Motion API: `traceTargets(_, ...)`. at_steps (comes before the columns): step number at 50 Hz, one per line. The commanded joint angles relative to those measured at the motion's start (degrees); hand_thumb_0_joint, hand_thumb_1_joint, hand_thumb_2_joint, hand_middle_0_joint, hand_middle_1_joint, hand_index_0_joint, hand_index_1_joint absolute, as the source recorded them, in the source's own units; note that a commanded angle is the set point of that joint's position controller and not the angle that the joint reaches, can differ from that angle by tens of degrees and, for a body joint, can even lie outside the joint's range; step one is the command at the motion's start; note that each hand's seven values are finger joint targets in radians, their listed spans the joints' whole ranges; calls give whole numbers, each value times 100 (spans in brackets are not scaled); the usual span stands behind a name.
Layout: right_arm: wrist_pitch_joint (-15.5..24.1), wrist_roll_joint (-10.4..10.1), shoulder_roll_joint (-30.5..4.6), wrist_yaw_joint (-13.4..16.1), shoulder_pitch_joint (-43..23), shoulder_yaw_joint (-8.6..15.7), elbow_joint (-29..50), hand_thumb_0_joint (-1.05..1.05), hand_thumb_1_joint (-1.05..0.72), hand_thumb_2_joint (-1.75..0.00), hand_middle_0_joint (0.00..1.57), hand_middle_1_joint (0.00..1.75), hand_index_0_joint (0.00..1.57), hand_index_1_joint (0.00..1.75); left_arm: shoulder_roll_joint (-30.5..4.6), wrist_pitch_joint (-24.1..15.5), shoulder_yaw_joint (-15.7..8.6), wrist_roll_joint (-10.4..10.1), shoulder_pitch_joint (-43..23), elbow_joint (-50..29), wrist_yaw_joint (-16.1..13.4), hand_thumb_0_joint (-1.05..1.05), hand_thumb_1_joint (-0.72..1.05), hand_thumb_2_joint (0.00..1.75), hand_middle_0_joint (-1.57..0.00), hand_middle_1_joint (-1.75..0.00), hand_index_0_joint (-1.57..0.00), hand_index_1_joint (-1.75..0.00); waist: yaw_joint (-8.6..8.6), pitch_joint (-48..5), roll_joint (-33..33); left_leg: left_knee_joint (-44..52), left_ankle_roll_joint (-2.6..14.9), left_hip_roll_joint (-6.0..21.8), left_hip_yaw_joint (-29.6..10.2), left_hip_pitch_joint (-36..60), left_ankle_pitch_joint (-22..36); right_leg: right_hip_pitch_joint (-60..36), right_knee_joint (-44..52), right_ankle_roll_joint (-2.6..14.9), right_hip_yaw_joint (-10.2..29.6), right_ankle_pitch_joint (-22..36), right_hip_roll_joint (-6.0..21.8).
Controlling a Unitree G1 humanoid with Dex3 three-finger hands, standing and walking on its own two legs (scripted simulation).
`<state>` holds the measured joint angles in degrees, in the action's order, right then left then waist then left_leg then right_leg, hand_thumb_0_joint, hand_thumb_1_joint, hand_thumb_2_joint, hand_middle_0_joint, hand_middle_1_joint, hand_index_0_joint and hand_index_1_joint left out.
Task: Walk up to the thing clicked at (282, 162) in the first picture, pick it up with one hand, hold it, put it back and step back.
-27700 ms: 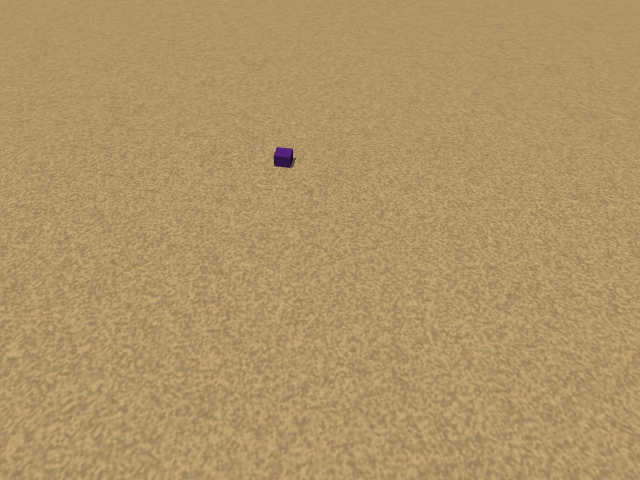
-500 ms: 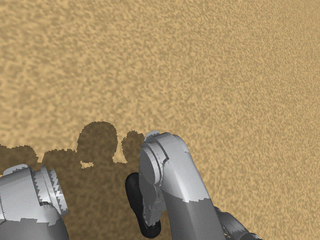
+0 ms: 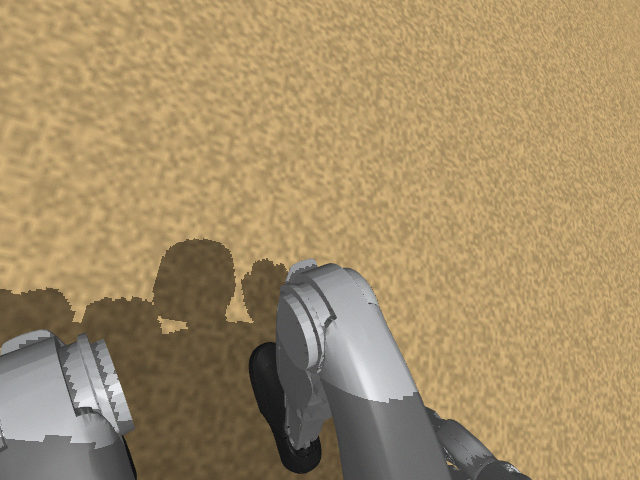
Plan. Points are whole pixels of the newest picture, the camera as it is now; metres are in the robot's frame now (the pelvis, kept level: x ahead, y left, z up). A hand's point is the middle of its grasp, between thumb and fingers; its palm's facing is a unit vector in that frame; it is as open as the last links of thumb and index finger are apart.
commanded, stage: open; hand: left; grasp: from above
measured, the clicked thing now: out of the picture +0.44 +0.35 -0.26
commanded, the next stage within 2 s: withdraw in 0.02 s
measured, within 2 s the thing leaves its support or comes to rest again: neither
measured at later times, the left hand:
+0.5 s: hand out of the picture +0.45 +0.38 -0.14, palm faces -0.26 -0.07 -0.96, open 13.9 cm
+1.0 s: hand out of the picture +0.40 +0.36 -0.07, palm faces -0.48 -0.12 -0.87, open 13.6 cm
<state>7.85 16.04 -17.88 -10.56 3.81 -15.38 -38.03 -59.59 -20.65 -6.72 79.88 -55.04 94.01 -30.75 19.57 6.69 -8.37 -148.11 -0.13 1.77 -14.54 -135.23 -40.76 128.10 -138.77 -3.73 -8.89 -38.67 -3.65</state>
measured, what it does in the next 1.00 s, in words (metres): rises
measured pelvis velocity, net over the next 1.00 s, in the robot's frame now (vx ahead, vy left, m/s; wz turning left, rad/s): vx -0.01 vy -0.01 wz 0.11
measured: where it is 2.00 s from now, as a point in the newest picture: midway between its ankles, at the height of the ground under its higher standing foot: (213, 472)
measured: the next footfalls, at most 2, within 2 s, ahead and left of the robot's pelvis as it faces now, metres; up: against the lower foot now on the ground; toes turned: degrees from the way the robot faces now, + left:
none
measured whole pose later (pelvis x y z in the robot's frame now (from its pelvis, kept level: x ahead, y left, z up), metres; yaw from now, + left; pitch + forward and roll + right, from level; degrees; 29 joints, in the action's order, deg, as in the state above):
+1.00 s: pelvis -0.01 -0.01 +0.06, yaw +6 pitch +32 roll -8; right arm -0.3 6.3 -19.0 -6.8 9.5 -5.8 -39.9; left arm -47.4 -18.2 -2.7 69.8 -53.9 77.8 -12.1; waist 12.1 -3.0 -1.1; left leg -133.1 -0.3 1.2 -8.2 -129.2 -36.3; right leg 124.0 -128.6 -1.9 -4.6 -36.9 -1.0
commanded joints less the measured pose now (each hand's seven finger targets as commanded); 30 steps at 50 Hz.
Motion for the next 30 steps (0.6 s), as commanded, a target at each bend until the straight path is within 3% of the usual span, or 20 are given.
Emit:
traceTargets(1, -55, 10, -1790, 89, 921, 598, 38, 0, -89, -90, 20, 30, 20, 30, -1369, -102, -141, -109, -1253, -702, -166, 0, -49, 98, -6, -100, -7, -99, 138, -3540, 3000, 1570, 44, 88, 651, 2893, 1180, -1803, 1170, 478, -532, 1379, -209)
traceTargets(5, -52, -3, -1825, 80, 812, 592, 107, 0, -89, -90, 20, 30, 20, 30, -1315, -167, -69, -109, -1289, -679, -180, 0, -48, 98, -6, -100, -7, -99, 132, -3443, 3138, 1598, -2, 91, 594, 2994, 1269, -1643, 1073, 499, -601, 1407, -187)
traceTargets(6, -74, 2, -1817, 80, 872, 567, 56, 0, -89, -90, 20, 30, 20, 30, -1473, -195, -192, -95, -1297, -785, -220, 0, -48, 98, -6, -101, -7, -99, 100, -3505, 3097, 1610, 11, 103, 598, 2982, 1307, -1734, 1110, 482, -611, 1451, -208)
traceTargets(9, -98, 24, -1843, 102, 875, 575, 93, 0, -90, -90, 20, 30, 20, 30, -1580, -195, -239, -20, -1245, -791, -284, 0, -48, 95, -7, -103, -9, -100, 89, -3555, 3051, 1542, 45, 91, 660, 2905, 1251, -1810, 1129, 476, -532, 1441, -206)
traceTargets(10, -108, 30, -1824, 106, 868, 589, 95, 0, -90, -90, 20, 30, 20, 30, -1679, -203, -332, -32, -1385, -1082, -336, 0, -47, 95, -7, -102, -9, -100, -9, -3749, 3188, 1609, 33, 98, 660, 2970, 1280, -1897, 1163, 493, -504, 1433, -212)
traceTargets(12, -81, 2, -1758, 82, 847, 609, 77, 0, -90, -90, 20, 30, 20, 30, -1473, -128, -227, -76, -1431, -1144, -358, 0, -48, 95, -7, -102, -9, -99, -31, -3841, 3353, 1644, 8, 86, 671, 3095, 1271, -1714, 1097, 515, -537, 1409, -197)
traceTargets(13, -37, 1, -1781, 61, 828, 630, 117, 0, -90, -90, 20, 30, 20, 30, -1506, -65, -294, -92, -1389, -1103, -383, 0, -49, 95, -7, -102, -9, -100, -22, -3781, 3370, 1634, 5, 104, 672, 3107, 1278, -1692, 1083, 506, -543, 1443, -203)
traceTargets(15, -16, -23, -1785, 22, 1029, 727, 53, 0, -90, -90, 20, 30, 20, 30, -1560, 76, -442, -90, -1487, -1480, -433, 0, -48, 95, -7, -101, -9, -99, -112, -4021, 3566, 1725, -20, 66, 686, 3312, 1319, -1564, 1056, 511, -566, 1479, -158)
traceTargets(16, -15, -56, -1740, 8, 1013, 803, 0, 0, -90, -90, 20, 30, 20, 30, -1500, 170, -496, -143, -1506, -1744, -443, 0, -48, 95, -7, -101, -9, -99, -289, -4252, 3815, 1801, -45, 74, 711, 3414, 1336, -1528, 1086, 551, -508, 1454, -173)
traceTargets(19, 14, -164, -1658, -110, 1030, 1000, -22, 0, -90, -90, 20, 30, 20, 30, -1140, 613, -622, -412, -1282, -1974, -413, 0, -49, 96, -7, -100, -8, -98, -493, -4470, 4103, 2035, -87, 48, 765, 3592, 1456, -1376, 1105, 583, -475, 1563, -114)
traceTargets(20, 3, -215, -1646, -140, 1068, 1069, -33, 0, -90, -90, 20, 30, 20, 30, -1066, 781, -618, -514, -1405, -2144, -350, 0, -49, 95, -7, -100, -8, -98, -495, -4649, 3953, 2025, -54, 34, 813, 3646, 1497, -1385, 1209, 563, -450, 1615, -110)
traceTargets(21, -25, -312, -1641, -148, 1113, 1149, -50, 0, -89, -90, 20, 30, 20, 30, -1065, 928, -651, -623, -1454, -2378, -272, 0, -49, 95, -7, -99, -8, -98, -601, -4815, 4051, 2122, -45, 19, 856, 3646, 1558, -1405, 1284, 577, -397, 1654, -89)
traceTargets(23, -68, -445, -1562, -188, 1175, 1277, -135, 0, -90, -90, 20, 30, 20, 30, -695, 1233, -426, -873, -1470, -2374, -1, 0, -50, 96, -7, -99, -8, -97, -628, -4785, 3843, 2225, 5, 4, 919, 3502, 1443, -1333, 1430, 581, -287, 1577, -55)
traceTargets(25, -128, -605, -1476, -200, 1374, 1413, -212, 0, -90, -90, 20, 30, 20, 30, -120, 1465, -65, -1096, -1508, -2515, 370, 0, -50, 97, -7, -99, -8, -98, -517, -4653, 3542, 2436, 59, -10, 928, 3370, 1134, -1370, 1694, 594, -212, 1314, -68)
traceTargets(28, -277, -858, -1486, -139, 1603, 1592, -252, 0, -90, -90, 20, 30, 20, 30, 278, 1670, 240, -1436, -1673, -2833, 1020, 0, -50, 97, -8, -98, -9, -98, -470, -4606, 3170, 2794, 72, -34, 889, 3550, 960, -1559, 1988, 601, -131, 1155, -16)
traceTargets(30, -397, -990, -1434, -81, 1703, 1684, -242, 0, -90, -90, 20, 30, 20, 30, 395, 1688, 369, -1517, -1699, -3027, 1426, 0, -50, 97, -10, -97, -10, -97, -474, -4815, 2891, 2893, 92, -71, 889, 3588, 1024, -1825, 2120, 612, -74, 1231, 6)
